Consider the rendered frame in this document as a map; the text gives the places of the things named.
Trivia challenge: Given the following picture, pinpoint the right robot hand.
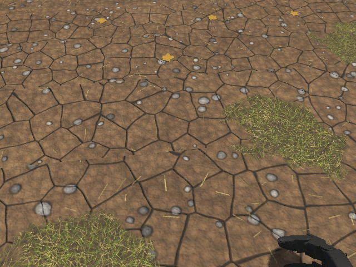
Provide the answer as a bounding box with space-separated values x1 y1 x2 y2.
278 233 353 267

